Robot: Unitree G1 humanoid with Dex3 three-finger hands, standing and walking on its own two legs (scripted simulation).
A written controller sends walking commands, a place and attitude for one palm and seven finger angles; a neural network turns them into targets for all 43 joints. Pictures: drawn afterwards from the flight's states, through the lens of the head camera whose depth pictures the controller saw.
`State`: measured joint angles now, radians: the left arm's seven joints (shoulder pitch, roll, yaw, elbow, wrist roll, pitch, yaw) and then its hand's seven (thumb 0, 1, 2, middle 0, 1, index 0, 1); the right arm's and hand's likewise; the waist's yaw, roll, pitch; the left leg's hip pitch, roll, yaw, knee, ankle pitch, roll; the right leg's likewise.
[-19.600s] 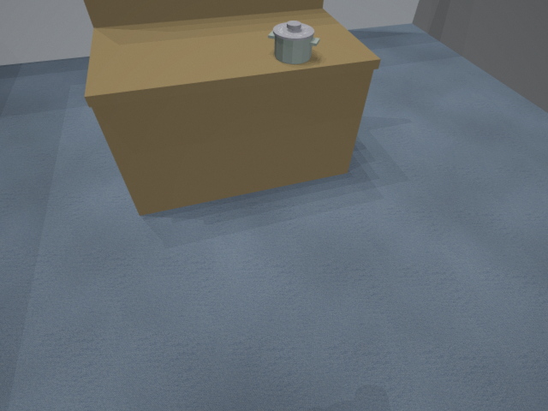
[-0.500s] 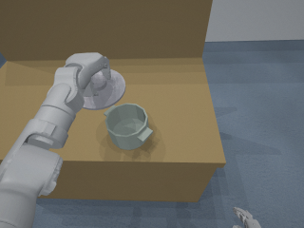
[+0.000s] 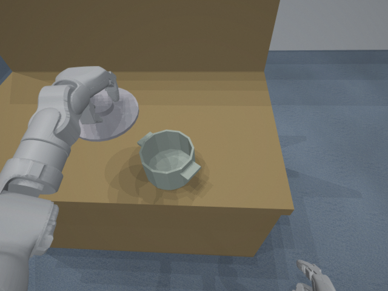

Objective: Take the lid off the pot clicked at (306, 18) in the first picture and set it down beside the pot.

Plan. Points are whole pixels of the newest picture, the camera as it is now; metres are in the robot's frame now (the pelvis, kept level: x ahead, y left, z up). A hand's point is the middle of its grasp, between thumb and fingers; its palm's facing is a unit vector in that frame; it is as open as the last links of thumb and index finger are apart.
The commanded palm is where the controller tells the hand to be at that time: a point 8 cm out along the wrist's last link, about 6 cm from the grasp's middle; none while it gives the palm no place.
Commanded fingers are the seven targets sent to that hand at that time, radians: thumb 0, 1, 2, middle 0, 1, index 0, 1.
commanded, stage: move the lid sideways beside the pot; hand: left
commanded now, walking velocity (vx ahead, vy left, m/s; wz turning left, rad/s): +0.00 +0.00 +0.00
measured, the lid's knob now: (100, 105) +0.47 +0.21 +0.13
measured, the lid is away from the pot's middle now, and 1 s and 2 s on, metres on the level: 0.13 0.25 0.24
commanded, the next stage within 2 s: lower the lid onto the table in 0.98 s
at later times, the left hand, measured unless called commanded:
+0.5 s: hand (64, 107) +0.44 +0.27 +0.15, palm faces -0.32 -0.01 -0.95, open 8.6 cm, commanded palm +0.44 +0.28 +0.22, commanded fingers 0.00 0.56 1.03 -0.82 -1.05 -0.77 -1.01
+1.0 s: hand (35, 111) +0.43 +0.33 +0.15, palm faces -0.35 -0.02 -0.94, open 8.6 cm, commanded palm +0.44 +0.32 +0.22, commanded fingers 0.00 0.56 1.03 -0.82 -1.05 -0.77 -1.01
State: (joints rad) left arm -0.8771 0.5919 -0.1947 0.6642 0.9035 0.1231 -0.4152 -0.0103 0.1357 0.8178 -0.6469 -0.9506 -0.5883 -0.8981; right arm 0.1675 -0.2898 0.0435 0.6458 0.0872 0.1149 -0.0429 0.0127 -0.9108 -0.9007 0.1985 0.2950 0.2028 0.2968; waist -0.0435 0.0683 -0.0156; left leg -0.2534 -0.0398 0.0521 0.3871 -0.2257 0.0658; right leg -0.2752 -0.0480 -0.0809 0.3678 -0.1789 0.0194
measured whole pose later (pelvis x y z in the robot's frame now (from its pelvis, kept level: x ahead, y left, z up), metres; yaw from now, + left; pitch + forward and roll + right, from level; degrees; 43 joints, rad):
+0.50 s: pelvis +0.00 +0.01 +0.00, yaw +0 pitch +6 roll -1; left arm -0.90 0.71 -0.11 0.75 0.91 -0.01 -0.44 -0.01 0.14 0.82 -0.65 -0.95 -0.59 -0.90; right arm 0.21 -0.30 0.03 0.67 0.09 0.15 -0.05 0.01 -0.91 -0.90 0.20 0.30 0.20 0.30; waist -0.06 0.06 -0.01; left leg -0.29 -0.05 0.04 0.40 -0.22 0.08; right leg -0.29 -0.05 -0.09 0.34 -0.16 0.03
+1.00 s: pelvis +0.00 +0.01 +0.00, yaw +1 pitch +8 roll -2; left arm -0.92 0.81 -0.06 0.83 0.92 -0.11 -0.47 -0.01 0.14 0.82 -0.64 -0.95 -0.59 -0.90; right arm 0.21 -0.31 0.02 0.68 0.09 0.17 -0.06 0.01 -0.91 -0.90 0.20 0.30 0.20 0.30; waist -0.05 0.04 -0.01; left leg -0.32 -0.05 0.03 0.41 -0.23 0.08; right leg -0.30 -0.05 -0.10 0.33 -0.15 0.03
